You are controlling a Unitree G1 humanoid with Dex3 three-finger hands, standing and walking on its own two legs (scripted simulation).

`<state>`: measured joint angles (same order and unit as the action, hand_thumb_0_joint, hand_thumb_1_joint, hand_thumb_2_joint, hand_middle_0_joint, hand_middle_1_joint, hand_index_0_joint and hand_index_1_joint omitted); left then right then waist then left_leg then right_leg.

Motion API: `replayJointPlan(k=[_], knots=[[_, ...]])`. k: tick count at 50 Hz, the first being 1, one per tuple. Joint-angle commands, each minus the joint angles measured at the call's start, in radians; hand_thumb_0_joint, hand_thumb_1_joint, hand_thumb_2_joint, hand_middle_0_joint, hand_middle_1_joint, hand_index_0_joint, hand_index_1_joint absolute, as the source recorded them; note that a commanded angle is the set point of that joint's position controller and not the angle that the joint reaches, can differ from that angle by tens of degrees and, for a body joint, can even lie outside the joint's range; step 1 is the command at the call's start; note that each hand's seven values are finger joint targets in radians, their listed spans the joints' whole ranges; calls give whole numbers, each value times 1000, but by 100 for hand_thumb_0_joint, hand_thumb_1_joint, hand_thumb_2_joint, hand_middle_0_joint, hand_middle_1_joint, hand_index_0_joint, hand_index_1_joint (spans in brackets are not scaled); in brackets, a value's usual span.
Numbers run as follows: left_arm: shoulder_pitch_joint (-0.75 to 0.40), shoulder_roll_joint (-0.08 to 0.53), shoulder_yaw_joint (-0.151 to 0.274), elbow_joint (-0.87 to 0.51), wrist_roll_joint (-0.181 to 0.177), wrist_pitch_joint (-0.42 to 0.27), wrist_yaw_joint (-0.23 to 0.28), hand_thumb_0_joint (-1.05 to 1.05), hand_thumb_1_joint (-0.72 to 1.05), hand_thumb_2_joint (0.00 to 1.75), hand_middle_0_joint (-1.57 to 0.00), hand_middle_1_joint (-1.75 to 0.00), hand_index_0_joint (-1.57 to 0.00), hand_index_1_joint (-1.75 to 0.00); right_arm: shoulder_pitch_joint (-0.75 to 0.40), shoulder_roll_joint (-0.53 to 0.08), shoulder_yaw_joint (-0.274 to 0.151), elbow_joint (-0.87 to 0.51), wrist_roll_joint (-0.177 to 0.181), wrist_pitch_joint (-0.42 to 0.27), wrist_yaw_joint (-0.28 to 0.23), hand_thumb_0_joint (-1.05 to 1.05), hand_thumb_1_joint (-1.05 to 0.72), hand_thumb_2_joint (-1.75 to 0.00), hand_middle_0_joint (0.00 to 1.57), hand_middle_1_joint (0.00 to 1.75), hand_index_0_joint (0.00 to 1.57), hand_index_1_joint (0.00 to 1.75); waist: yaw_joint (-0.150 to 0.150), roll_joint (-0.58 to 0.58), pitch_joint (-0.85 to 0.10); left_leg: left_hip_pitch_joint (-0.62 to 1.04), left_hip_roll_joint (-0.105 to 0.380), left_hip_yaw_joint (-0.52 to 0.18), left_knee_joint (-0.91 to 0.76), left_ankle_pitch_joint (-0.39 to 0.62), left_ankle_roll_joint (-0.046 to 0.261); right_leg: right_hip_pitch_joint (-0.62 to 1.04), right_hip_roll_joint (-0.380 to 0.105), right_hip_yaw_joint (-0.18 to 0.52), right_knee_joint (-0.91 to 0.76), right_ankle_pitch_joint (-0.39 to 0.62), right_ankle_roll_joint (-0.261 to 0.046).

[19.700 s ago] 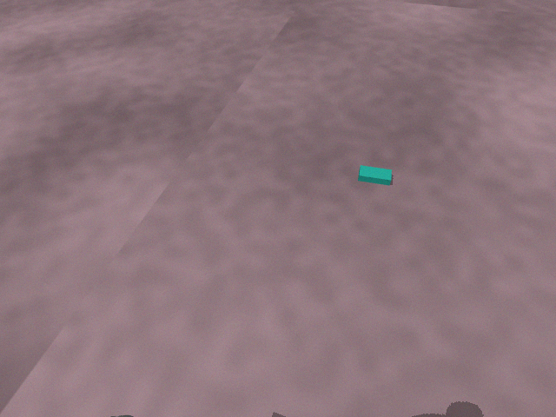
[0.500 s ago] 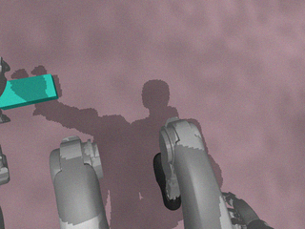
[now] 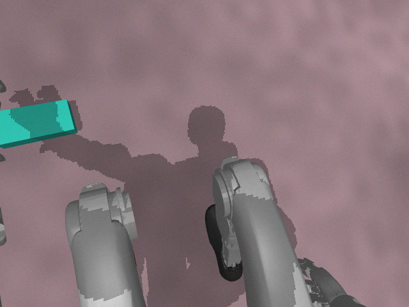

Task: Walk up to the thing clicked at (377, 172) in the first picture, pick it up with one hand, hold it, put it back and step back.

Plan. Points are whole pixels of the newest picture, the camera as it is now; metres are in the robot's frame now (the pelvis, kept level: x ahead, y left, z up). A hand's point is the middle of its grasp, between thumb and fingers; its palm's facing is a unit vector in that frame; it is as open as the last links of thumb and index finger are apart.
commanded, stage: rise first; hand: left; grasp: from above
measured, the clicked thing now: (35, 123) +0.48 +0.31 -0.30
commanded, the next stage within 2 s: approach in 0.32 s
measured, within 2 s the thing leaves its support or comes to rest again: neither
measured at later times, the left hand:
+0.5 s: hand out of the picture +0.44 +0.35 -0.18, palm faces -0.44 -0.11 -0.89, open 14.2 cm
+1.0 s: hand (26, 103) +0.49 +0.29 -0.18, palm faces -0.42 -0.09 -0.91, open 14.1 cm
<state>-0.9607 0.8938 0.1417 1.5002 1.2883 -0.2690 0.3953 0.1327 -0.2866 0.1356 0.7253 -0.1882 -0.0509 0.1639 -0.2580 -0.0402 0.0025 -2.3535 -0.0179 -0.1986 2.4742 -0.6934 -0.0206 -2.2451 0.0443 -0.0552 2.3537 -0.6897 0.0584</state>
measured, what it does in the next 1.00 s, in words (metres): stands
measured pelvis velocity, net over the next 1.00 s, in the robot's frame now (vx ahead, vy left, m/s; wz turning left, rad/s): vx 0.00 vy -0.01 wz -0.01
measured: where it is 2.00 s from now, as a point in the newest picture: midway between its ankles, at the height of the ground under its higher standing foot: (178, 271)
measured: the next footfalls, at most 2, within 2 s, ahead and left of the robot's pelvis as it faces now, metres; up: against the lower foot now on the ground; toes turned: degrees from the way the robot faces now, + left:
none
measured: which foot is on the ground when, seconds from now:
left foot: down 0.00-1.00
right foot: down 0.00-1.00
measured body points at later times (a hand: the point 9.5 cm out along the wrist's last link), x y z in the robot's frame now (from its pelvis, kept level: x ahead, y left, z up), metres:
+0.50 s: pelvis +0.00 +0.00 +0.00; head +0.24 +0.10 +0.37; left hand +0.46 +0.35 -0.12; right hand +0.06 -0.27 -0.09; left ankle +0.07 +0.13 -0.28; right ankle +0.11 -0.14 -0.28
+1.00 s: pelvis +0.00 -0.01 +0.00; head +0.25 +0.07 +0.36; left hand +0.51 +0.29 -0.13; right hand +0.02 -0.27 -0.08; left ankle +0.07 +0.13 -0.28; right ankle +0.11 -0.14 -0.28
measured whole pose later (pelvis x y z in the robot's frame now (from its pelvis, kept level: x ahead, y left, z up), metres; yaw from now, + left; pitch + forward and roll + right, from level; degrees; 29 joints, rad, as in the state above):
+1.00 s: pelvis +0.00 -0.01 +0.00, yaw +0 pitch +33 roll -10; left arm -1.09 0.85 0.13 1.60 1.27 -0.11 0.45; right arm 0.18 -0.31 0.19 0.69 -0.16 -0.06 0.15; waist -0.36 -0.02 0.03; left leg -2.36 0.00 -0.20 2.46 -0.68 -0.03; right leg -2.28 0.06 -0.05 2.34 -0.66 0.07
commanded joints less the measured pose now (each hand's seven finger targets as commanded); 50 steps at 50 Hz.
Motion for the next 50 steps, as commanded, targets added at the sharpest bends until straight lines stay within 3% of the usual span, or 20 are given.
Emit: replayJointPlan(k=[1, 3, 4, 7, 10, 17, 20, 21, 23, 28, 30, 32, 35, 39, 41, 43, 45, 48, 50], knots=[[-295, 285, 49, -171, -22, -13, 37, 0, -56, 102, -8, -101, -7, -102, 195, -276, -93, -7, 7, 0, -13, 0, -90, -90, 20, 30, 20, 30, 0, 385, -686, 549, 9, 121, -254, 216, 36, 307, 16, -132, -198, 260, -80], [-285, 268, 41, -137, -18, -14, 43, 0, -57, 103, -8, -100, -7, -101, 195, -275, -88, -4, 6, -1, -12, 0, -90, -90, 20, 30, 20, 30, -9, 379, -645, 533, 10, 123, -260, 194, 36, 290, 16, -135, -201, 242, -81], [-284, 258, 30, -148, -11, -16, 44, 0, -57, 103, -8, -101, -6, -102, 191, -271, -88, -4, 5, 0, -12, 0, -90, -90, 20, 30, 20, 30, -8, 384, -661, 541, 10, 122, -262, 190, 35, 294, 20, -137, -206, 239, -82], [-289, 281, 51, -160, -11, -9, 50, 0, -58, 104, -7, -100, -6, -102, 191, -274, -93, -7, 8, 2, -13, 0, -90, -90, 20, 30, 20, 30, 3, 407, -672, 550, 9, 122, -275, 188, 32, 289, 17, -139, -200, 230, -86], [-309, 267, 37, -163, -11, 1, 53, 0, -58, 104, -7, -102, -6, -103, 182, -277, -97, -10, 12, 2, -15, 0, -90, -90, 20, 30, 20, 30, 3, 430, -668, 576, 11, 116, -290, 176, 28, 251, 15, -143, -194, 218, -91], [-278, 248, 12, -101, -23, 16, 31, 0, -57, 103, -8, -102, -7, -103, 194, -267, -89, -4, 12, -2, -16, 0, -90, -90, 20, 30, 20, 30, -15, 320, -617, 478, 7, 130, -260, 158, 48, 306, 19, -124, -231, 218, -78], [-292, 270, 22, -123, -35, 8, 26, 0, -56, 102, -8, -103, -7, -103, 192, -272, -88, -10, 15, -3, -19, 0, -90, -90, 20, 30, 20, 30, -7, 338, -653, 504, 8, 124, -262, 166, 44, 310, 18, -131, -221, 218, -81], [-283, 258, 18, -125, -29, 9, 22, 0, -61, 110, -8, -99, -4, -103, 195, -271, -89, -8, 12, -4, -18, 0, -90, -90, 20, 30, 20, 30, -10, 352, -651, 520, 7, 124, -266, 171, 41, 303, 16, -132, -217, 222, -82], [-308, 273, 28, -198, -30, 2, 24, 0, -57, 102, -7, -105, -7, -105, 192, -273, -96, -12, 20, 0, -20, 0, -90, -89, 20, 30, 20, 30, 12, 418, -704, 578, 8, 117, -290, 188, 28, 287, 15, -139, -198, 225, -91], [-392, 144, -53, -238, -23, 5, 29, 0, -57, 101, -7, -105, -7, -106, 215, -267, -109, -4, 29, 0, -20, 0, -90, -90, 20, 30, 20, 30, -47, 425, -679, 586, 13, 118, -287, 176, 27, 250, 15, -139, -215, 238, -90], [-443, 111, -77, -204, -28, 14, 37, 0, -58, 103, -7, -105, -6, -106, 238, -269, -106, 8, 26, -4, -22, 0, -90, -90, 20, 30, 20, 30, -82, 391, -655, 557, 15, 119, -270, 170, 33, 252, 16, -138, -231, 241, -83], [-475, 75, -103, -149, -32, 28, 53, 0, -57, 103, -7, -106, -7, -106, 241, -272, -101, 12, 23, -12, -27, 0, -90, -89, 20, 30, 20, 30, -99, 381, -618, 554, 19, 115, -273, 157, 33, 225, 16, -143, -233, 231, -84], [-469, 108, -98, -40, -7, 55, 84, 0, -57, 102, -7, -106, -7, -106, 244, -277, -81, 10, 19, -16, -33, 0, -90, -89, 20, 30, 20, 30, -94, 401, -597, 541, 16, 108, -290, 159, 28, 217, 17, -152, -218, 225, -90], [-478, 196, -50, 24, 27, 106, 107, 0, -57, 103, -8, -105, -7, -105, 246, -281, -55, -14, 16, -20, -28, 0, -90, -90, 20, 30, 20, 30, -80, 415, -625, 535, 11, 122, -282, 204, 33, 258, 15, -141, -206, 262, -91], [-458, 217, -31, 20, 16, 135, 118, 0, -57, 103, -9, -103, -8, -104, 224, -280, -45, -32, 18, -20, -26, 0, -90, -90, 20, 30, 20, 30, -55, 447, -683, 572, 12, 126, -286, 232, 32, 281, 18, -137, -197, 283, -95], [-450, 237, -8, 15, 3, 159, 122, 0, -55, 101, -8, -103, -8, -103, 221, -289, -39, -47, 20, -22, -27, 0, -90, -89, 20, 30, 20, 30, -58, 444, -691, 567, 12, 129, -286, 239, 35, 304, 17, -136, -198, 292, -91], [-401, 273, 10, 11, -14, 179, 115, 0, -55, 101, -10, -100, -9, -101, 201, -288, -33, -60, 29, -18, -28, 0, -90, -89, 20, 30, 20, 30, -36, 413, -715, 525, 11, 142, -270, 228, 48, 352, 24, -122, -210, 294, -85], [-383, 300, 15, -40, -54, 189, 79, 0, -58, 104, -9, -99, -8, -101, 193, -285, -30, -62, 38, -22, -25, 0, -90, -89, 20, 30, 20, 30, -37, 372, -688, 448, 15, 146, -259, 190, 59, 383, 26, -108, -221, 262, -80], [-358, 287, 3, -49, -84, 185, 43, 0, -58, 102, -9, -99, -8, -101, 196, -285, -29, -64, 43, -25, -25, 0, -90, -89, 20, 30, 20, 30, -49, 342, -646, 420, 16, 142, -255, 170, 62, 387, 27, -106, -223, 239, -79]])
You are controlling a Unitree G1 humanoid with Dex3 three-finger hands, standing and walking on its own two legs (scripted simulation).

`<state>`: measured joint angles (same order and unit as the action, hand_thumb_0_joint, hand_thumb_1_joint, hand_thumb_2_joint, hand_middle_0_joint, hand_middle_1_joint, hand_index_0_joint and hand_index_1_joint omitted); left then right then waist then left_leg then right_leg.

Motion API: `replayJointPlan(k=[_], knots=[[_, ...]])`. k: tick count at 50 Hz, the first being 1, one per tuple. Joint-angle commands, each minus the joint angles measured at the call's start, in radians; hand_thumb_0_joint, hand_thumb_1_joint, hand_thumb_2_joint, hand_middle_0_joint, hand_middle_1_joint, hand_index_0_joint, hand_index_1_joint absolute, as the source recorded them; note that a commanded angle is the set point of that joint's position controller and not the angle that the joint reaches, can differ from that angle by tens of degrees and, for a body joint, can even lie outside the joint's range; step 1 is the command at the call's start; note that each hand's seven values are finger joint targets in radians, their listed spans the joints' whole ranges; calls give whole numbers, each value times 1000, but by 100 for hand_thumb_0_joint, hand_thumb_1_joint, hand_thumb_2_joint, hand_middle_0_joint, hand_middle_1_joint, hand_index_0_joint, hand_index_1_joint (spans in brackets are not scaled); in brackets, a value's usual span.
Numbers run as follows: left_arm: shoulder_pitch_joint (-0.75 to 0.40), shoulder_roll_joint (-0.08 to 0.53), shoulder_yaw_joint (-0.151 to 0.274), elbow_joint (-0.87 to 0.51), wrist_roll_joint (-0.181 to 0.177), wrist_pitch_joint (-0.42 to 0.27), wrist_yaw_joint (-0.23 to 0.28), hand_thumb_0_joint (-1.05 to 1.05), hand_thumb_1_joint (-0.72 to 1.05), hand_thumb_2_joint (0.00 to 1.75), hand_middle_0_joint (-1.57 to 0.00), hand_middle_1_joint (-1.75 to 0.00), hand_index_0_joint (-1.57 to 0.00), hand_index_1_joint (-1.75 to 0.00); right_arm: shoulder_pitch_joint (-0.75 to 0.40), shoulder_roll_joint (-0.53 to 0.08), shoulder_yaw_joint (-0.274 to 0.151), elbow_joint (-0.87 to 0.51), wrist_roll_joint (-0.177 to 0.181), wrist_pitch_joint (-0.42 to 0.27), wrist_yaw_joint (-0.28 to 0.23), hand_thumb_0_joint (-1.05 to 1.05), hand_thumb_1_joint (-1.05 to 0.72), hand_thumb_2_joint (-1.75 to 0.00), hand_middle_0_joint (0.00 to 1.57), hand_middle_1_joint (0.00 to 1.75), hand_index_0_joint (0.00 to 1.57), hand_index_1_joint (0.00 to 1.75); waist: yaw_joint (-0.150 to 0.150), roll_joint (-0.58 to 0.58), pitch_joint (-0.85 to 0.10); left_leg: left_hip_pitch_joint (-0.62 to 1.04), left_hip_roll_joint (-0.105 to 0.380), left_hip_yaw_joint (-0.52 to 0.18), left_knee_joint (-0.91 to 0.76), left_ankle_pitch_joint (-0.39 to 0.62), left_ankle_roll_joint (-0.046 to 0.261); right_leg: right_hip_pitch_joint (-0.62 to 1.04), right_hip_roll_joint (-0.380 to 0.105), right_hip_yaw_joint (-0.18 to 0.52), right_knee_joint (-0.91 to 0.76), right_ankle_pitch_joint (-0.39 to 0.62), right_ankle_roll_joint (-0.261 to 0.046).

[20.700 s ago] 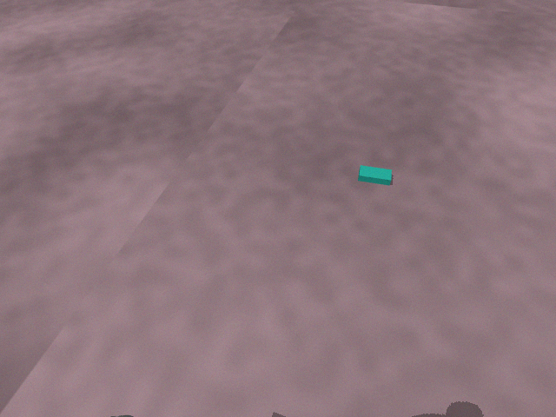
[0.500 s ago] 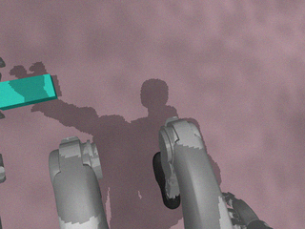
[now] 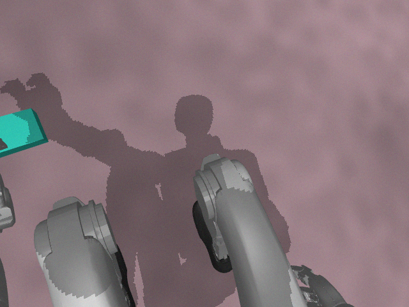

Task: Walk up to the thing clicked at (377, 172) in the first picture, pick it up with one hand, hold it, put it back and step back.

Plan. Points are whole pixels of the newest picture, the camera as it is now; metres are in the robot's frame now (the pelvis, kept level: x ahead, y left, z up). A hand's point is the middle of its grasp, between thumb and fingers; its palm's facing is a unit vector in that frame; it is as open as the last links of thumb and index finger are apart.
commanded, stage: approach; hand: left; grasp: from above
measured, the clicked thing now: (1, 137) +0.48 +0.32 -0.30
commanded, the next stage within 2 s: close in in 0.14 s
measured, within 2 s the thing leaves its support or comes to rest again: neither
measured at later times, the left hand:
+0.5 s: hand out of the picture +0.47 +0.32 -0.19, palm faces -0.44 -0.11 -0.89, open 14.0 cm
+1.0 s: hand out of the picture +0.48 +0.31 -0.25, palm faces -0.44 -0.14 -0.89, open 14.3 cm
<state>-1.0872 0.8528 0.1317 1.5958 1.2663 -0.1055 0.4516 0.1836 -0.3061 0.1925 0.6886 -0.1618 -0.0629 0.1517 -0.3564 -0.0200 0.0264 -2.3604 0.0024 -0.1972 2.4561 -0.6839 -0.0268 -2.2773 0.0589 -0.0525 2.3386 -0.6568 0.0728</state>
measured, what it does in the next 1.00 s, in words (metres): stands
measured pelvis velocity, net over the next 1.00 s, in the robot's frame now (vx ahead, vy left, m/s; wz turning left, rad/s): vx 0.00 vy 0.01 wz -0.05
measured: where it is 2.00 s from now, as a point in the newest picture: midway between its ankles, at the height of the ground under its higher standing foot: (170, 269)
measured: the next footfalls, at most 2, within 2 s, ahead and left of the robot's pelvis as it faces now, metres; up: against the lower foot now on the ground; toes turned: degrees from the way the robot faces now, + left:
none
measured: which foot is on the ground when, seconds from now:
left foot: down 0.00-1.00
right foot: down 0.00-1.00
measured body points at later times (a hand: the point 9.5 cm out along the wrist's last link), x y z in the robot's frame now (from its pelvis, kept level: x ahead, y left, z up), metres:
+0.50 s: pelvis +0.00 +0.01 +0.00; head +0.25 +0.12 +0.36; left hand +0.49 +0.32 -0.14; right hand +0.07 -0.27 -0.07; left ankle +0.07 +0.13 -0.28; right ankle +0.11 -0.13 -0.28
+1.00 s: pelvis +0.00 +0.01 -0.02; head +0.28 +0.12 +0.32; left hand +0.49 +0.32 -0.20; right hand +0.02 -0.25 -0.07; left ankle +0.07 +0.13 -0.28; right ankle +0.11 -0.13 -0.28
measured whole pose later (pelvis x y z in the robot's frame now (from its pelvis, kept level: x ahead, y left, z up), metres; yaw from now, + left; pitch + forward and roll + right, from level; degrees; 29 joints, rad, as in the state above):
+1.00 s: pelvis +0.00 +0.01 -0.02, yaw -3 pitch +30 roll -14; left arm -1.09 1.03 0.15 1.71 1.31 -0.23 0.55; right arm 0.16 -0.32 0.29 0.67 -0.25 -0.16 0.19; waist -0.40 -0.12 0.14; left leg -2.37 0.00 -0.25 2.54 -0.71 -0.02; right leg -2.25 0.07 -0.10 2.38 -0.67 0.07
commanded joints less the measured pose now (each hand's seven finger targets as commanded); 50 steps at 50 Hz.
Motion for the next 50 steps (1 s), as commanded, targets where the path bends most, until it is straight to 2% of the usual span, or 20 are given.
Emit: replayJointPlan(k=[1, 4, 5, 7, 8, 9, 11, 12, 14, 19, 22, 24, 26, 31, 36, 41, 46, 48, 49, 50], knots=[[-223, 320, 8, -152, -74, 13, -26, 0, -58, 103, -9, -99, -7, -101, 145, -259, -87, -20, 15, -12, -13, 0, -90, -89, 20, 30, 20, 30, 54, 303, -679, 420, -2, 139, -230, 154, 69, 439, 17, -107, -218, 203, -90], [-231, 332, 20, -196, -97, -32, -72, 0, -57, 101, -9, -102, -8, -102, 148, -270, -95, -33, 5, -11, -19, 0, -90, -89, 20, 30, 20, 30, 34, 267, -685, 392, -1, 130, -219, 131, 67, 472, 15, -108, -228, 170, -89], [-241, 315, 6, -219, -96, -50, -88, 0, -58, 102, -9, -101, -8, -102, 166, -267, -97, -12, -1, -7, -20, 0, -90, -89, 20, 30, 20, 30, 28, 286, -680, 410, -2, 126, -225, 122, 60, 453, 14, -116, -229, 154, -93], [-252, 344, 39, -246, -81, -84, -105, 0, -59, 103, -8, -103, -7, -104, 193, -291, -110, -13, -11, -4, -26, 0, -90, -90, 20, 30, 20, 30, 12, 323, -666, 445, -2, 119, -216, 142, 49, 425, 10, -135, -227, 169, -99], [-256, 264, -16, -275, -77, -103, -120, 0, -59, 104, -8, -103, -7, -104, 187, -274, -108, -20, -9, -2, -24, 0, -90, -90, 20, 30, 20, 30, 8, 331, -664, 456, -1, 116, -216, 140, 43, 407, 10, -137, -223, 163, -104], [-291, 236, -42, -325, -72, -122, -125, 0, -57, 104, -9, -104, -8, -105, 197, -266, -110, -3, -7, 3, -23, 0, -90, -90, 20, 30, 20, 30, 1, 354, -682, 480, 1, 114, -219, 139, 42, 403, 11, -140, -223, 172, -100], [-268, 247, -38, -320, -51, -138, -119, 0, -55, 108, -10, -107, -9, -108, 228, -265, -113, 17, -7, 8, -23, 0, -90, -90, 20, 30, 20, 30, 3, 383, -687, 529, 2, 109, -220, 173, 34, 385, 9, -153, -217, 202, -99], [-283, 169, -90, -331, -58, -148, -121, 0, -54, 112, -11, -109, -9, -110, 223, -267, -121, 12, -7, 7, -20, 0, -90, -90, 20, 30, 20, 30, -9, 378, -668, 532, 1, 110, -214, 174, 32, 364, 8, -154, -216, 209, -99], [-293, 210, -76, -326, -37, -153, -100, 0, -56, 107, -8, -107, -8, -107, 217, -274, -126, 16, -2, 13, -19, 0, -90, -90, 20, 30, 20, 30, 17, 413, -692, 571, 0, 105, -232, 191, 26, 347, 8, -161, -202, 215, -104], [-233, 223, -55, -171, 6, -134, -25, 0, -55, 101, -7, -103, -7, -103, 190, -272, -109, -2, -6, 22, -14, 0, -89, -89, 20, 30, 20, 30, 27, 405, -621, 571, -3, 102, -242, 246, 27, 309, 5, -169, -182, 257, -105], [-275, 270, -21, -169, 33, -118, 16, 0, -53, 99, -7, -102, -8, -101, 173, -276, -99, -12, -11, 21, -9, 0, -89, -89, 20, 30, 20, 30, 36, 447, -656, 600, -3, 99, -257, 272, 25, 309, 4, -170, -163, 278, -107], [-290, 242, -36, -127, 35, -108, 36, 0, -54, 101, -8, -102, -8, -102, 162, -273, -95, -11, -15, 11, -3, 0, -89, -89, 20, 30, 20, 30, 10, 423, -624, 582, -2, 101, -252, 235, 32, 298, 6, -169, -169, 257, -105], [-328, 276, -16, -133, 41, -100, 60, 0, -56, 102, -7, -98, -5, -100, 157, -284, -91, -12, -20, 0, 0, 0, -89, -90, 20, 30, 20, 30, 2, 430, -625, 568, -2, 100, -251, 206, 33, 293, 6, -168, -167, 238, -104], [-320, 255, -49, -5, 31, -87, 86, 0, -56, 102, -7, -99, -5, -100, 151, -290, -66, -6, -34, -39, 2, 0, -89, -90, 20, 30, 20, 30, -46, 365, -553, 484, 1, 102, -214, 130, 50, 301, 15, -158, -191, 188, -94], [-317, 308, -44, 12, 18, -97, 86, 0, -57, 102, -7, -99, -5, -100, 144, -309, -42, -11, -46, -72, 2, 0, -89, -90, 20, 30, 20, 30, -46, 372, -551, 491, 5, 92, -214, 102, 47, 315, 17, -171, -183, 156, -94], [-300, 396, 17, 5, 20, -122, 111, 0, -56, 101, -6, -99, -5, -100, 136, -335, -28, -26, -58, -86, 4, 0, -89, -90, 20, 30, 20, 30, -44, 397, -567, 506, 12, 73, -203, 123, 37, 329, 20, -190, -158, 173, -96], [-277, 423, 34, -16, 35, -128, 134, 0, -57, 102, -7, -96, -5, -98, 142, -337, -13, -20, -78, -100, 24, 0, -89, -90, 20, 30, 20, 30, -53, 452, -574, 550, 19, 69, -182, 215, 29, 365, 24, -197, -139, 256, -91], [-250, 404, 20, 7, 32, -124, 141, 0, -58, 103, -7, -96, -5, -98, 136, -335, -8, -23, -87, -107, 34, 0, -89, -90, 20, 30, 20, 30, -58, 430, -551, 529, 21, 70, -171, 208, 33, 372, 32, -199, -144, 260, -88], [-244, 408, 26, -16, 33, -123, 148, 0, -58, 103, -7, -96, -5, -98, 128, -339, -10, -25, -84, -107, 34, 0, -89, -90, 20, 30, 20, 30, -41, 451, -585, 554, 23, 66, -176, 238, 28, 381, 33, -201, -142, 280, -90], [-236, 383, 3, 8, 34, -117, 148, 0, -58, 103, -7, -96, -5, -98, 128, -331, -4, -23, -89, -112, 41, 0, -89, -90, 20, 30, 20, 30, -54, 464, -566, 558, 24, 69, -169, 244, 27, 373, 32, -202, -134, 287, -91]])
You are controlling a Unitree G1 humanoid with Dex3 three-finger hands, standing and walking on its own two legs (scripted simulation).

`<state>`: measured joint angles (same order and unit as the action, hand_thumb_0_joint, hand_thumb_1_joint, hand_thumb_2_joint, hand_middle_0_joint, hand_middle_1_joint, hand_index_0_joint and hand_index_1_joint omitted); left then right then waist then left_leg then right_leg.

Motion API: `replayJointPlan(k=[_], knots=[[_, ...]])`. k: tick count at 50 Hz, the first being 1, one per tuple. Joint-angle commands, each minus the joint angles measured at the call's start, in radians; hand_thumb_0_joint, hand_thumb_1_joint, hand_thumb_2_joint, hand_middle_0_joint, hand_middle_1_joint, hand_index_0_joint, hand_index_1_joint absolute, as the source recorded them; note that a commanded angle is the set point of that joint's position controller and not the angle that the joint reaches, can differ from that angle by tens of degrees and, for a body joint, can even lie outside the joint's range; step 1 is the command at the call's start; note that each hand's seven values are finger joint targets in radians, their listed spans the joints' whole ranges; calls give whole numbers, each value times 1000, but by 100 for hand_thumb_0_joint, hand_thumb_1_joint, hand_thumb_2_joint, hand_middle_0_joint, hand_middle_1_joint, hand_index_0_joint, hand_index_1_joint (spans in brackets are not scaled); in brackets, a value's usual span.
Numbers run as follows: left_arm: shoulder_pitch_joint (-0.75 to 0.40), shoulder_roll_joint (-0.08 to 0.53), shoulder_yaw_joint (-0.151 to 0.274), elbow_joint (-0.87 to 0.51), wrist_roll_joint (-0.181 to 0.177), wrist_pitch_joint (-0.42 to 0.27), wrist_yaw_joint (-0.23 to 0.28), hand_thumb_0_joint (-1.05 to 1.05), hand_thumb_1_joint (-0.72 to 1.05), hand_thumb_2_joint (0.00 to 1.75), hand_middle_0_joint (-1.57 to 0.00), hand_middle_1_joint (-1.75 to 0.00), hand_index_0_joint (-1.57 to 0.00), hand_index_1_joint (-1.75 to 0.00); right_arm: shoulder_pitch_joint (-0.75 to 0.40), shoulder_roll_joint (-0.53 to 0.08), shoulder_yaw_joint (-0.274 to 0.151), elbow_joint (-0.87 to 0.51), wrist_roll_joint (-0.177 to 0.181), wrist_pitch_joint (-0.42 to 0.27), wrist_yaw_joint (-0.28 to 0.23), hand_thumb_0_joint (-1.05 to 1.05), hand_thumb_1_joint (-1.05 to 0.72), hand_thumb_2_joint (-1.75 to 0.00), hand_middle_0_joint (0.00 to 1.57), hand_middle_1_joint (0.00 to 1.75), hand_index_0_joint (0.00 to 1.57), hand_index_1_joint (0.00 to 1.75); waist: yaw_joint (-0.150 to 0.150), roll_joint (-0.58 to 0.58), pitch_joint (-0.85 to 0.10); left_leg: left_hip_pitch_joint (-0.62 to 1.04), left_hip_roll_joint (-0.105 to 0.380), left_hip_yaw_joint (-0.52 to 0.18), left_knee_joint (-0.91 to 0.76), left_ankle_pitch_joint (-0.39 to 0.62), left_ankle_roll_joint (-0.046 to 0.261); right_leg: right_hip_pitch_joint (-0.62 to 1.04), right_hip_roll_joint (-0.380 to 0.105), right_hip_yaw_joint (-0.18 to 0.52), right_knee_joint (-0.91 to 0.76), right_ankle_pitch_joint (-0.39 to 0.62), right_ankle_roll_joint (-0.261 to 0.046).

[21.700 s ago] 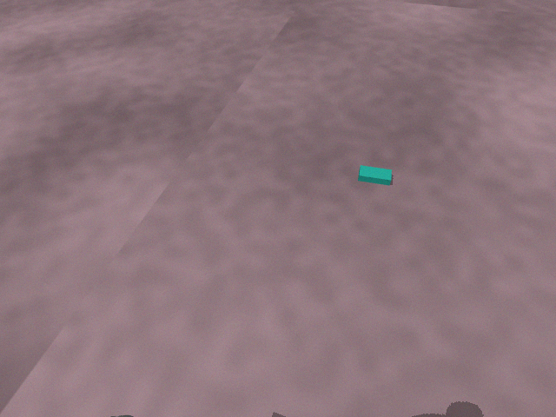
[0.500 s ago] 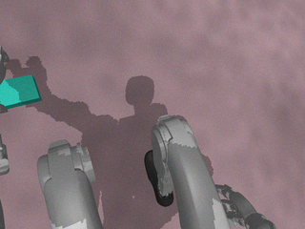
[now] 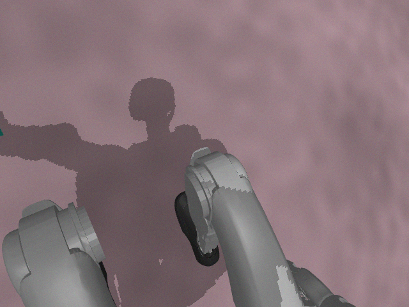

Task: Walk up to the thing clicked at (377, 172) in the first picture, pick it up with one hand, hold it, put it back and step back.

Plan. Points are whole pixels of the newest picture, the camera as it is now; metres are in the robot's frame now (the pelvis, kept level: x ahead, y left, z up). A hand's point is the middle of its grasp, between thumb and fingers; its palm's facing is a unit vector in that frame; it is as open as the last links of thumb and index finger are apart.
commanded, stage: rest palm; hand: left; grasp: from above
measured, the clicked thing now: out of the picture +0.46 +0.34 -0.28
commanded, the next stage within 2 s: close in 0.92 s
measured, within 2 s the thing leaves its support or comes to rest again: neither
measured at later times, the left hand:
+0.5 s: hand out of the picture +0.44 +0.34 -0.25, palm faces -0.45 -0.18 -0.88, open 14.3 cm
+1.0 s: hand out of the picture +0.44 +0.32 -0.27, palm faces -0.43 -0.17 -0.88, open 14.1 cm
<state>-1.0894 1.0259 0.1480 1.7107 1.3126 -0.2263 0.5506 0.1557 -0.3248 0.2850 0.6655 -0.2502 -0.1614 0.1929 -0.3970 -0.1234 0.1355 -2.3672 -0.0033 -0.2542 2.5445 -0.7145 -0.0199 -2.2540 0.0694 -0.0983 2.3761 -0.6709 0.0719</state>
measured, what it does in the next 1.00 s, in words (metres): stands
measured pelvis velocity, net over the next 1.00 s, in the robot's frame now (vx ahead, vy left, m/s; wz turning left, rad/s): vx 0.00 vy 0.01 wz -0.04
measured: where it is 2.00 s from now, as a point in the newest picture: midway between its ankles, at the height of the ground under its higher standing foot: (153, 268)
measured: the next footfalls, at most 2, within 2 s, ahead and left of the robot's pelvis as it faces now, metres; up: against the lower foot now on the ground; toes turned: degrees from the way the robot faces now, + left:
none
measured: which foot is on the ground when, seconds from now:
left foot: down 0.00-1.00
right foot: down 0.00-1.00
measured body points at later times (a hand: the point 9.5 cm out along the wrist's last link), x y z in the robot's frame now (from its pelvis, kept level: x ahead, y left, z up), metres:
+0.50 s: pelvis +0.00 +0.00 +0.00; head +0.27 +0.14 +0.33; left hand +0.46 +0.34 -0.20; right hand +0.06 -0.25 -0.05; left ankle +0.06 +0.13 -0.27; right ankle +0.11 -0.13 -0.27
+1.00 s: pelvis +0.00 +0.01 +0.00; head +0.28 +0.14 +0.32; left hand +0.46 +0.33 -0.22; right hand +0.05 -0.25 -0.05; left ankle +0.06 +0.13 -0.27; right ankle +0.11 -0.13 -0.27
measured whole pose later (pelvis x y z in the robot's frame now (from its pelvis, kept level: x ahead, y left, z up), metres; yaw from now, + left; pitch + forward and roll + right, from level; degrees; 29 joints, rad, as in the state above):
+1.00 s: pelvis +0.00 +0.01 +0.00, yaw -2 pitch +27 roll -16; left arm -1.09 1.07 0.12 1.79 1.28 -0.21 0.65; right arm 0.08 -0.36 0.34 0.64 -0.29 -0.25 0.26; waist -0.41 -0.17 0.20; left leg -2.35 0.01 -0.29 2.57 -0.73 -0.01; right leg -2.22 0.08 -0.13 2.36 -0.66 0.08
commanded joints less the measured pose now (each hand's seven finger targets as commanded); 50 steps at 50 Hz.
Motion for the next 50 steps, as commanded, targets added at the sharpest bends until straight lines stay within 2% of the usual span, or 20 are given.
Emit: replayJointPlan(k=[1, 3, 4, 5, 6, 7, 10, 13, 17, 19, 22, 29, 30, 33, 34, 36, 37, 40, 43, 50], knots=[[-237, 214, -11, -100, -20, 4, 52, 0, -57, 101, -7, -96, -5, -98, 160, -317, -97, 8, -7, -16, 5, 0, -89, -90, 20, 30, 20, 30, -21, 556, -667, 552, 31, 123, -253, 262, 22, 355, 24, -160, -174, 296, -87], [-233, 205, -17, -114, -24, 10, 55, 0, -57, 102, -7, -96, -5, -98, 159, -321, -100, 3, -3, -23, 12, 0, -89, -90, 20, 30, 20, 30, -10, 572, -664, 565, 31, 119, -263, 281, 17, 349, 25, -164, -172, 305, -90], [-218, 241, 13, -111, -27, 15, 60, 0, -58, 103, -7, -95, -5, -97, 164, -331, -104, 14, -6, -22, 14, 0, -89, -90, 20, 30, 20, 30, -10, 582, -670, 585, 35, 115, -263, 301, 15, 353, 23, -168, -168, 316, -89], [-231, 187, -37, -110, -29, 17, 57, 0, -57, 102, -7, -96, -5, -98, 156, -318, -96, 13, -4, -25, 20, 0, -89, -90, 20, 30, 20, 30, -10, 592, -649, 570, 35, 117, -257, 295, 16, 340, 26, -163, -165, 314, -92], [-236, 205, -18, -107, -36, 17, 62, 0, -57, 102, -7, -96, -5, -98, 152, -329, -96, 5, -8, -30, 25, 0, -89, -90, 20, 30, 20, 30, -25, 556, -658, 572, 37, 112, -249, 309, 18, 357, 26, -169, -168, 329, -86], [-243, 231, -3, -129, -31, 19, 70, 0, -56, 101, -7, -96, -5, -98, 155, -338, -98, 10, -6, -31, 25, 0, -89, -90, 20, 30, 20, 30, -16, 569, -679, 579, 37, 109, -252, 314, 17, 367, 25, -169, -168, 333, -88], [-224, 195, -22, -85, -44, 17, 75, 0, -57, 100, -7, -97, -5, -98, 134, -332, -95, -2, -2, -36, 31, 0, -89, -90, 20, 30, 20, 30, -14, 542, -648, 543, 37, 105, -258, 281, 20, 358, 29, -171, -170, 308, -89], [-227, 231, 4, -77, -40, 13, 75, 0, -56, 101, -7, -97, -5, -99, 144, -344, -98, 7, -6, -37, 34, 0, -89, -90, 20, 30, 20, 30, -25, 529, -630, 522, 37, 105, -254, 255, 23, 367, 27, -170, -181, 292, -84], [-239, 193, -23, -58, -40, 10, 71, 0, -56, 100, -7, -99, -5, -100, 138, -343, -94, 5, -9, -48, 42, 0, -90, -90, 20, 30, 20, 30, -47, 531, -596, 528, 38, 102, -248, 242, 21, 354, 24, -174, -176, 283, -82], [-257, 232, 2, -70, -45, 0, 75, 0, -54, 99, -7, -99, -6, -100, 137, -345, -87, 4, -5, -46, 41, 0, -89, -90, 20, 30, 20, 30, -42, 532, -598, 522, 38, 90, -266, 223, 19, 348, 25, -181, -178, 261, -85], [-244, 190, -41, -43, -34, -9, 65, 0, -55, 99, -7, -101, -6, -101, 115, -351, -87, -6, -9, -49, 43, 0, -90, -90, 20, 30, 20, 30, -56, 527, -569, 517, 39, 87, -255, 196, 19, 326, 22, -182, -169, 245, -83], [-263, 239, -34, -72, -26, -31, 93, 0, -54, 98, -7, -101, -6, -101, 101, -346, -65, -3, -9, -50, 42, 0, -90, -90, 20, 30, 20, 30, -39, 548, -599, 540, 45, 76, -261, 219, 12, 344, 27, -187, -167, 262, -83], [-236, 219, -51, -47, -20, -27, 94, 0, -54, 98, -7, -101, -6, -101, 99, -358, -73, -7, -13, -53, 44, 0, -90, -90, 20, 30, 20, 30, -47, 547, -588, 545, 44, 82, -251, 233, 14, 350, 29, -184, -167, 277, -82], [-244, 239, -25, -43, -14, -24, 120, 0, -53, 98, -7, -100, -6, -100, 108, -353, -61, -3, -17, -53, 47, 0, -89, -90, 20, 30, 20, 30, -42, 561, -601, 556, 47, 72, -260, 256, 8, 342, 28, -191, -157, 293, -82], [-221, 212, -46, -10, -6, -16, 122, 0, -54, 98, -7, -100, -6, -101, 109, -359, -64, -6, -24, -56, 50, 0, -90, -90, 20, 30, 20, 30, -52, 561, -576, 552, 47, 77, -257, 260, 9, 348, 31, -191, -161, 301, -82], [-226, 225, -46, -10, -11, -11, 126, 0, -53, 98, -7, -100, -6, -101, 93, -357, -57, -2, -20, -62, 53, 0, -90, -90, 20, 30, 20, 30, -51, 548, -549, 529, 48, 74, -256, 238, 9, 334, 31, -190, -162, 286, -80], [-242, 261, -14, -24, -16, -10, 136, 0, -53, 98, -7, -101, -6, -101, 104, -360, -53, -5, -22, -60, 51, 0, -90, -90, 20, 30, 20, 30, -47, 553, -576, 539, 49, 68, -267, 246, 8, 347, 31, -193, -168, 289, -80], [-237, 249, -25, -2, -8, 3, 141, 0, -53, 97, -7, -102, -6, -102, 102, -370, -59, -11, -27, -67, 56, 0, -90, -90, 20, 30, 20, 30, -54, 570, -554, 539, 49, 70, -269, 235, 7, 340, 28, -192, -161, 281, -83], [-220, 247, -27, -4, -27, 10, 141, 0, -52, 96, -7, -101, -7, -101, 102, -373, -54, -17, -27, -74, 57, 0, -90, -90, 20, 30, 20, 30, -62, 511, -562, 512, 50, 79, -245, 222, 15, 382, 34, -184, -183, 289, -74], [-223, 249, -28, -20, -55, 9, 131, 0, -50, 95, -8, -101, -8, -101, 103, -368, -40, -7, -26, -93, 61, 0, -90, -90, 20, 30, 20, 30, -62, 544, -571, 543, 57, 62, -251, 241, 9, 384, 30, -200, -171, 294, -76]])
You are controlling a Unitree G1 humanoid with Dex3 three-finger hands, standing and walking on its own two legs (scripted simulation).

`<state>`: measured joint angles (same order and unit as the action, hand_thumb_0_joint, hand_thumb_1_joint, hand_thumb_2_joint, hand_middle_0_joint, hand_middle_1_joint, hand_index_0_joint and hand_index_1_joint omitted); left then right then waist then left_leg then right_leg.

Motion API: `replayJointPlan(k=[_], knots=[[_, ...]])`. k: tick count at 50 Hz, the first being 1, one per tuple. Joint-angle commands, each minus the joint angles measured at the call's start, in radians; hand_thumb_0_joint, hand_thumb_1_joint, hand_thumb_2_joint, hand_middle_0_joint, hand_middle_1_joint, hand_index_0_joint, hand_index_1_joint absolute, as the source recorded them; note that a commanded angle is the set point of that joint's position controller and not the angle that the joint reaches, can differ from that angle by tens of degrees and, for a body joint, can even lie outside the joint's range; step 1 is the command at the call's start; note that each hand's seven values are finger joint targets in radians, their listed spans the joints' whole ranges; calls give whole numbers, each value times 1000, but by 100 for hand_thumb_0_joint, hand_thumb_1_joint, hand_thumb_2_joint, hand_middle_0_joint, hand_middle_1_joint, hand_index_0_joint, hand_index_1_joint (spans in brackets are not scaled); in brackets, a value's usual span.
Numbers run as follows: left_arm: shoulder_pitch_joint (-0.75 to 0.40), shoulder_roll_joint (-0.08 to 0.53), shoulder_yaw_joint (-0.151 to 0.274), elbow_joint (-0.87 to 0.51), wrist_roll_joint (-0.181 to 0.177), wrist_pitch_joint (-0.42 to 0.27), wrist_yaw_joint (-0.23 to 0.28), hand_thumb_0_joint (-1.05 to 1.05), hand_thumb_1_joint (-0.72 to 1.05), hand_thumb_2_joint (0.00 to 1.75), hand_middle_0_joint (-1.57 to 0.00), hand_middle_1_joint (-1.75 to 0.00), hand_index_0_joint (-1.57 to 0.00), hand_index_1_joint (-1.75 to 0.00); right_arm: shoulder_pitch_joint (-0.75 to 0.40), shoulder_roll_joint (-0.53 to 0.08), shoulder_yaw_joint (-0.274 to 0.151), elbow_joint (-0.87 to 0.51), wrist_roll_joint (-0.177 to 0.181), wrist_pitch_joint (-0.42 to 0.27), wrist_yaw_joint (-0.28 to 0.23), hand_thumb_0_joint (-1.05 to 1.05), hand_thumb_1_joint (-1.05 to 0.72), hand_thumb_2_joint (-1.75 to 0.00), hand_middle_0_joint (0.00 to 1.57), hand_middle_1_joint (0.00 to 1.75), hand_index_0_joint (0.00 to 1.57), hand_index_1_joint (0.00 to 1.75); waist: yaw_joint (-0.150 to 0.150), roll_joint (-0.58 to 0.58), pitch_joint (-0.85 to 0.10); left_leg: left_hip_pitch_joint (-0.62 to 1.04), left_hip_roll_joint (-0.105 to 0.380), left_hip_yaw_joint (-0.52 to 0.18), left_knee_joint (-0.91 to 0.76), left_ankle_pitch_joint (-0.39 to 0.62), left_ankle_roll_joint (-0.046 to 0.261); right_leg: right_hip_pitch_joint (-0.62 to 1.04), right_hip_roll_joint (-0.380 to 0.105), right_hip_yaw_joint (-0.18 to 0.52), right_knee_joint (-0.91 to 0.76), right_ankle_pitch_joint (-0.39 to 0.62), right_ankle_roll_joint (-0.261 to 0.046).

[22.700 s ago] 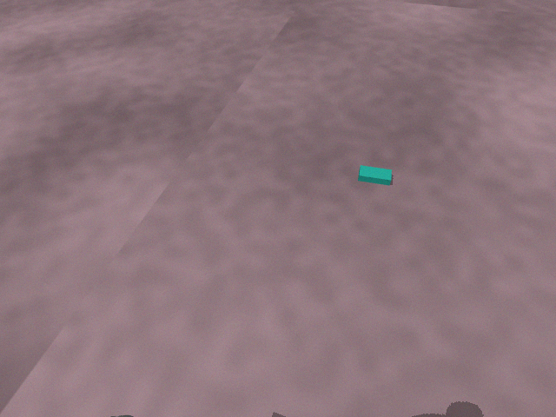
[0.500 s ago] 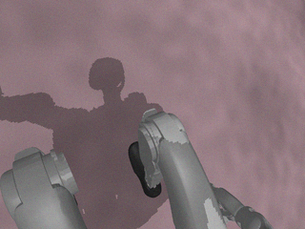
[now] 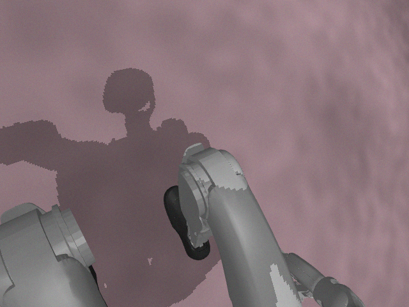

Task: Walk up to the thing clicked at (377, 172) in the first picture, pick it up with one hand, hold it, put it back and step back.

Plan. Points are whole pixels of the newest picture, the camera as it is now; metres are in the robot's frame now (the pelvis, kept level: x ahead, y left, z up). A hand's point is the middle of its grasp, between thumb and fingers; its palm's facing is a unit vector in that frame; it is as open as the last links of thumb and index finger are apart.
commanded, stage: close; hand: left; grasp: from above
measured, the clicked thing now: out of the picture +0.45 +0.35 -0.28
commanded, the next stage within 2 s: settle in 1.54 s
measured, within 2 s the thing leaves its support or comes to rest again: leaves its support in 1.98 s
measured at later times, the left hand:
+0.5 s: hand out of the picture +0.43 +0.34 -0.26, palm faces -0.44 -0.20 -0.88, open 12.5 cm
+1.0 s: hand out of the picture +0.43 +0.34 -0.26, palm faces -0.43 -0.19 -0.89, open 10.5 cm
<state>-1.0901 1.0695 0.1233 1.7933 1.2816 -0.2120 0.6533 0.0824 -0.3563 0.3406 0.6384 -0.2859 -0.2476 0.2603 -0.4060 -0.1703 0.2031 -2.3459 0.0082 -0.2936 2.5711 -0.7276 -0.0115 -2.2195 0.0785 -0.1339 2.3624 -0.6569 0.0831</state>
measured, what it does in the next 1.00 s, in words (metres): stands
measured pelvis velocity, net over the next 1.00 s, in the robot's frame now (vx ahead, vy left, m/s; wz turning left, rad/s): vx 0.00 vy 0.00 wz -0.01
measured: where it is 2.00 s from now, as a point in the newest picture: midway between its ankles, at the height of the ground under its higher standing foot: (144, 265)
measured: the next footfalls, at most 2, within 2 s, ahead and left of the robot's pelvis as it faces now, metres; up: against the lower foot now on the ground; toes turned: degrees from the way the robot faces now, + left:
none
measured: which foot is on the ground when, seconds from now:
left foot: down 0.00-1.00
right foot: down 0.00-1.00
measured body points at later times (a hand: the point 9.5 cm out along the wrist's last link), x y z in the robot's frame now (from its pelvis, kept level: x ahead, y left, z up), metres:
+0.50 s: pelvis +0.00 +0.00 +0.01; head +0.28 +0.15 +0.32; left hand +0.45 +0.34 -0.21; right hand +0.06 -0.25 -0.04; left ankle +0.06 +0.13 -0.27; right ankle +0.12 -0.13 -0.27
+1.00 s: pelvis +0.00 +0.00 +0.01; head +0.28 +0.15 +0.32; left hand +0.45 +0.35 -0.21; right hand +0.06 -0.25 -0.04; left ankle +0.06 +0.13 -0.27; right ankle +0.12 -0.13 -0.27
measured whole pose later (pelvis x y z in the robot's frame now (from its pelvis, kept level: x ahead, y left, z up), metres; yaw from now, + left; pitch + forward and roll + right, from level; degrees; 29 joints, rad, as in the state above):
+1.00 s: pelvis +0.00 +0.00 +0.01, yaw +0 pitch +26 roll -16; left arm -1.10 1.09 0.09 1.78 1.25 -0.21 0.63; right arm 0.08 -0.37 0.36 0.62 -0.28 -0.25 0.25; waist -0.41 -0.17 0.22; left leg -2.33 0.01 -0.30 2.55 -0.72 -0.01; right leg -2.20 0.07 -0.14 2.33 -0.64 0.09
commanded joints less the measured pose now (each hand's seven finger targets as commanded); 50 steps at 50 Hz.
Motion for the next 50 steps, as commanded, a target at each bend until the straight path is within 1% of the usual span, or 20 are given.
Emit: replayJointPlan(k=[1, 4, 5, 6, 9, 10, 15, 16, 19, 22, 26, 27, 30, 33, 35, 36, 37, 41, 46, 50], knots=[[-223, 213, -8, -104, -22, -6, 28, 0, -49, 95, -8, -102, -9, -102, 164, -337, -93, 26, 14, -7, -8, 0, -90, -90, 20, 30, 20, 30, -49, 595, -634, 517, 45, 101, -276, 244, -1, 346, 19, -160, -156, 274, -86], [-238, 233, 2, -132, -29, -14, 26, 0, -38, 87, -14, -99, -16, -97, 163, -343, -92, 23, 13, -8, -10, 0, -89, -90, 20, 30, 20, 30, -44, 607, -640, 527, 46, 102, -280, 250, -2, 355, 19, -160, -160, 278, -87], [-211, 223, -14, -106, -19, -11, 23, 0, -37, 86, -16, -98, -18, -96, 158, -343, -94, 19, 11, -8, -9, 0, -89, -90, 20, 30, 20, 30, -50, 601, -619, 518, 44, 111, -276, 237, 0, 361, 20, -156, -163, 272, -88], [-220, 242, 3, -123, -27, -14, 28, 0, -36, 85, -17, -97, -18, -95, 157, -349, -95, 22, 14, -6, -11, 0, -89, -90, 20, 30, 20, 30, -40, 598, -624, 510, 44, 110, -285, 231, 0, 361, 24, -157, -171, 263, -88], [-244, 222, -7, -152, -21, -16, 36, 0, -33, 82, -17, -96, -20, -94, 168, -357, -102, 21, 7, -5, -8, 0, -89, -90, 20, 30, 20, 30, -46, 628, -651, 532, 46, 109, -281, 263, -2, 366, 24, -159, -168, 291, -90], [-205, 219, -1, -99, -23, -10, 40, 0, -33, 82, -18, -95, -20, -93, 160, -350, -99, 26, 6, -2, -12, 0, -89, -90, 20, 30, 20, 30, -50, 587, -638, 519, 46, 110, -281, 248, 0, 376, 26, -159, -176, 286, -89], [-227, 188, -27, -105, -36, -2, 26, 0, -27, 78, -22, -93, -24, -90, 189, -357, -106, 24, 9, -4, -11, 0, -89, -90, 20, 30, 20, 30, -67, 564, -615, 493, 43, 113, -276, 246, 8, 371, 26, -158, -193, 289, -85], [-207, 206, -13, -72, -38, 2, 25, 0, -26, 77, -23, -92, -26, -89, 186, -348, -95, 24, 12, -3, -11, 0, -89, -90, 20, 30, 20, 30, -63, 542, -607, 483, 43, 110, -281, 233, 9, 364, 22, -161, -194, 273, -85], [-210, 209, -21, -92, -43, -2, 12, 0, -23, 75, -25, -91, -28, -88, 188, -362, -105, 18, 14, -1, -16, 0, -89, -90, 20, 30, 20, 30, -61, 556, -599, 492, 42, 110, -295, 223, 6, 366, 22, -158, -192, 261, -88], [-211, 198, -24, -98, -50, -11, 2, 0, -18, 71, -27, -90, -31, -86, 166, -341, -86, 16, 17, 0, -12, 0, -89, -90, 20, 30, 20, 30, -50, 570, -611, 515, 47, 90, -296, 238, 0, 343, 17, -166, -169, 263, -88], [-222, 204, -32, -129, -39, -24, 3, 0, -13, 66, -32, -86, -35, -82, 161, -341, -85, 9, 16, 1, -12, 0, -89, -90, 20, 30, 20, 30, -51, 593, -625, 534, 47, 98, -292, 249, -1, 360, 18, -162, -171, 277, -87], [-239, 238, -15, -154, -35, -31, 11, 0, -13, 66, -32, -85, -35, -82, 167, -350, -89, 15, 15, 7, -17, 0, -89, -90, 20, 30, 20, 30, -46, 612, -654, 541, 48, 99, -297, 261, -3, 377, 22, -161, -179, 287, -89], [-223, 234, -16, -139, -25, -32, 23, 0, -11, 66, -33, -84, -36, -81, 159, -350, -90, 19, 14, 8, -19, 0, -89, -90, 20, 30, 20, 30, -43, 589, -623, 517, 46, 111, -289, 239, 0, 371, 23, -156, -185, 275, -88], [-254, 215, -34, -158, -16, -28, 31, 0, -8, 62, -36, -81, -40, -77, 161, -351, -95, 13, 6, 3, -17, 0, -89, -90, 20, 30, 20, 30, -53, 633, -615, 536, 46, 110, -302, 236, -3, 348, 21, -159, -178, 268, -94], [-226, 224, -15, -125, -16, -15, 37, 0, -6, 62, -37, -80, -41, -76, 165, -360, -98, 15, 10, 2, -16, 0, -89, -90, 20, 30, 20, 30, -56, 596, -604, 519, 47, 102, -303, 226, -2, 336, 22, -166, -181, 259, -91], [-254, 207, -33, -145, -17, -16, 33, 0, -4, 60, -39, -78, -42, -74, 166, -357, -100, 13, 12, -3, -14, 0, -89, -90, 20, 30, 20, 30, -60, 612, -594, 521, 46, 105, -300, 228, -4, 333, 18, -161, -177, 263, -91], [-214, 212, -19, -74, -25, -6, 33, 0, -5, 62, -39, -78, -42, -75, 167, -351, -92, 19, 7, -2, -16, 0, -89, -90, 20, 30, 20, 30, -67, 561, -590, 504, 47, 103, -299, 209, 0, 351, 19, -161, -188, 253, -89], [-224, 209, -23, -80, -31, 1, 17, 0, 2, 56, -44, -76, -47, -72, 182, -363, -102, 12, 10, -2, -16, 0, -89, -90, 20, 30, 20, 30, -70, 573, -590, 506, 47, 96, -310, 218, 0, 342, 20, -159, -189, 253, -90], [-209, 209, -33, -84, -50, -1, -4, 0, 10, 51, -48, -73, -53, -68, 174, -344, -78, 5, 16, 0, -20, 0, -89, -90, 20, 30, 20, 30, -64, 532, -598, 479, 43, 104, -286, 216, 9, 367, 18, -156, -197, 258, -82], [-205, 234, -16, -108, -51, -14, -2, 0, 15, 48, -52, -71, -57, -66, 178, -346, -77, 7, 13, 7, -25, 0, -89, -90, 20, 30, 20, 30, -47, 577, -644, 532, 50, 94, -301, 266, 0, 383, 24, -162, -185, 286, -88]])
